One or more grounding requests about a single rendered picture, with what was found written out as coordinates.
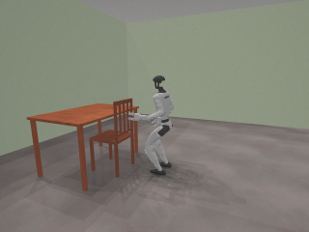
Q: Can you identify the robot right upper arm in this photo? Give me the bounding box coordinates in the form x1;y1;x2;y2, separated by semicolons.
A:
166;91;174;110

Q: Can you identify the robot right thigh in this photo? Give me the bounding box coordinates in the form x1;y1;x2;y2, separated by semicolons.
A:
154;125;173;147

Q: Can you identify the robot left upper arm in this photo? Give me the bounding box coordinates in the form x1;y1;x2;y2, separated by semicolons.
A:
153;93;164;117

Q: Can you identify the table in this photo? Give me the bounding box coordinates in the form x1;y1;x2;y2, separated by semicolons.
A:
26;103;139;191

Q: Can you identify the chair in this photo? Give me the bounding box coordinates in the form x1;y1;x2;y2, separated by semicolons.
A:
89;98;135;178

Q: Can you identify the robot right shin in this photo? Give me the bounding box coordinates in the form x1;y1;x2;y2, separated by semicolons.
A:
154;143;168;164

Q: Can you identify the robot left forearm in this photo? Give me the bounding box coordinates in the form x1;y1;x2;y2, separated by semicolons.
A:
141;110;162;121

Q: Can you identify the right robot hand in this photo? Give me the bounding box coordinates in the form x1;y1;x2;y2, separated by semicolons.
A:
152;117;162;127

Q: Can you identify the left robot hand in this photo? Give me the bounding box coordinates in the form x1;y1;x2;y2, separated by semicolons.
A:
128;112;142;121

